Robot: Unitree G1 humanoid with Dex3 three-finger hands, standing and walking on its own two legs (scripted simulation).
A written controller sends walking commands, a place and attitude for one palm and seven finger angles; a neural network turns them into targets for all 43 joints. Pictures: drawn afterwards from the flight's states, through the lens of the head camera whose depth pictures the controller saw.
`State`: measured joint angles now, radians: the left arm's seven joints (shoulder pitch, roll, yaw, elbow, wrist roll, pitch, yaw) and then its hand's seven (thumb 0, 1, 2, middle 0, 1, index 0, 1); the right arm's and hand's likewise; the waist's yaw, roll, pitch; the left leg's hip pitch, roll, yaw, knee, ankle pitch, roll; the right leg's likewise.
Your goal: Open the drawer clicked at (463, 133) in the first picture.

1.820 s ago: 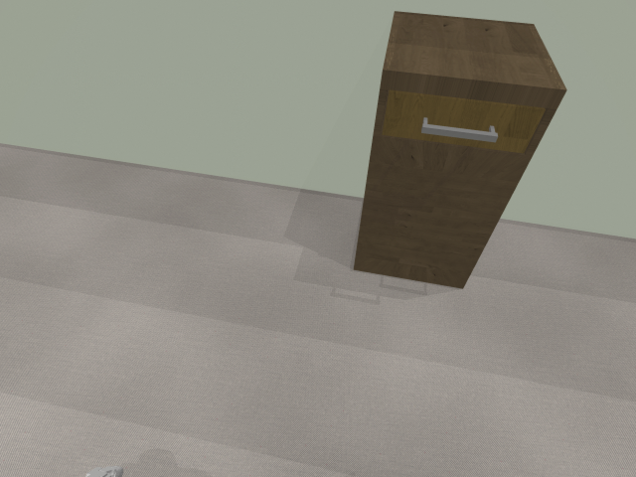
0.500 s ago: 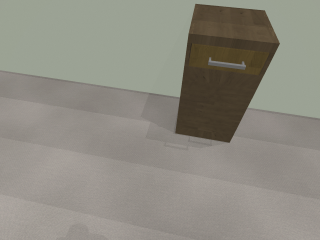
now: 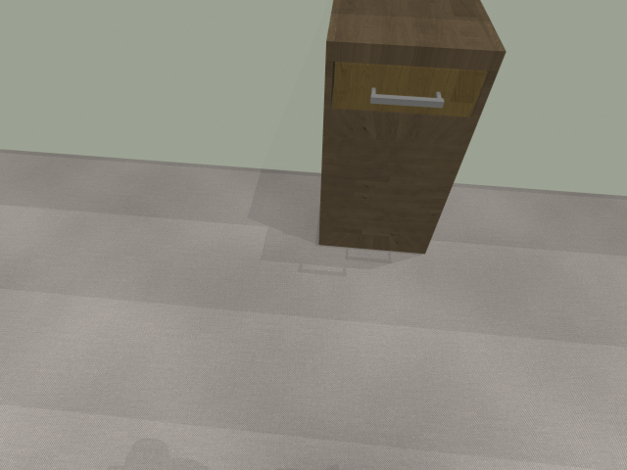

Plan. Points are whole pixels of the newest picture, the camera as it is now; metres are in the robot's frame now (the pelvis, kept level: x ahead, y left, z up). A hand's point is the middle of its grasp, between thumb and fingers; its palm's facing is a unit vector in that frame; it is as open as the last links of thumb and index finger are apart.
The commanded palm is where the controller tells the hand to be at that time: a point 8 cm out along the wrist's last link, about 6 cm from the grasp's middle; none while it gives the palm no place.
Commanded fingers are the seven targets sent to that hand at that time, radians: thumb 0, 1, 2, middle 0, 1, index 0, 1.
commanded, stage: walk to a spot facing it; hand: left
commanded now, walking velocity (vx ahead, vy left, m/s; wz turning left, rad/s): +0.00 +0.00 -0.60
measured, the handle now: (406, 97) +1.01 -0.17 -0.06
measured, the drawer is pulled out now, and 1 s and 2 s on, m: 0.00 0.00 0.00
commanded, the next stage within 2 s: none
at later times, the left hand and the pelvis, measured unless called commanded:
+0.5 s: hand out of the picture +0.07 +0.19 -0.16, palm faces -0.18 -0.95 -0.24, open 7.4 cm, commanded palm none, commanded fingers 0.00 0.90 0.90 -0.20 -0.30 -0.20 -0.30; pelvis -0.02 +0.00 +0.01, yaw -16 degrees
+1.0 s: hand (212, 452) +0.17 +0.16 -0.16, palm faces -0.57 -0.80 -0.19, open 7.4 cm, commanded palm none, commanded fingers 0.00 0.90 0.90 -0.20 -0.30 -0.20 -0.30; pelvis -0.03 +0.05 +0.01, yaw -36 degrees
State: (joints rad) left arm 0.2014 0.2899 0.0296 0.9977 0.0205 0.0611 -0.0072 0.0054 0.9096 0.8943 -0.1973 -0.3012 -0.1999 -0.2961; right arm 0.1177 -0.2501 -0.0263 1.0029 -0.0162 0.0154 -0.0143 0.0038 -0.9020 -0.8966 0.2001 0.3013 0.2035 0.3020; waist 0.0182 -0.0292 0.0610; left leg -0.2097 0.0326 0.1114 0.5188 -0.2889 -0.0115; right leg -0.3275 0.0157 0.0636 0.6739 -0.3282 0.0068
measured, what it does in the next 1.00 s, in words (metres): steps on the spot, turning right: left foot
